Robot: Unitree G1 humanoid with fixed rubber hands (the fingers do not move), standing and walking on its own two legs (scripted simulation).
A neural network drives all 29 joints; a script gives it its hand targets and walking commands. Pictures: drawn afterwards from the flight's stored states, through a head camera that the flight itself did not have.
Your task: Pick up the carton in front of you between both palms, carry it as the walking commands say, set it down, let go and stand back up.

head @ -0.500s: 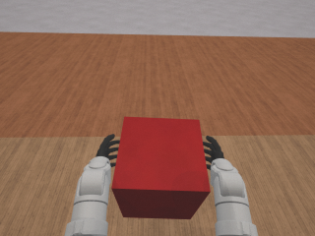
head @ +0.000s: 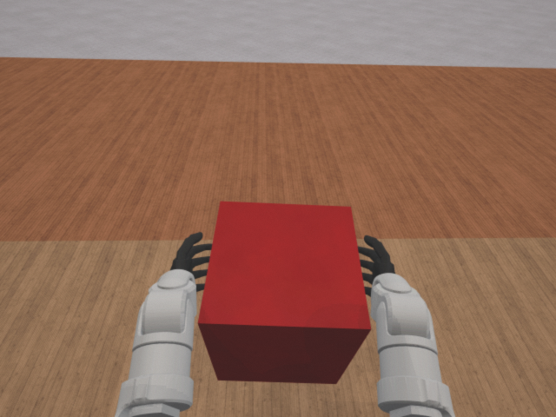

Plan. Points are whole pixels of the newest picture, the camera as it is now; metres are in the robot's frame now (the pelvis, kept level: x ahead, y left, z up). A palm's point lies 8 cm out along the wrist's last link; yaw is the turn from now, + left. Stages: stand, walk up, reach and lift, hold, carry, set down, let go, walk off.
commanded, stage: hold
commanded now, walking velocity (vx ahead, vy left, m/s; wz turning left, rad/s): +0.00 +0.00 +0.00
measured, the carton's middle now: (281, 297) +0.31 +0.00 -0.02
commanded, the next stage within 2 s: carry in 0.24 s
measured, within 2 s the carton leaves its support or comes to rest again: neither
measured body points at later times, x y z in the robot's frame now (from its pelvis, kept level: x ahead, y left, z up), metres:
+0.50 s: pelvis +0.06 -0.02 -0.01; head +0.01 -0.02 +0.44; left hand +0.35 +0.13 +0.07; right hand +0.35 -0.17 +0.07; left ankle +0.03 +0.13 -0.74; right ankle +0.02 -0.13 -0.75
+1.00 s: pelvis +0.31 -0.03 -0.01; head +0.29 -0.03 +0.44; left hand +0.56 +0.11 +0.08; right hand +0.55 -0.19 +0.08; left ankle +0.16 +0.08 -0.74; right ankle +0.44 -0.15 -0.72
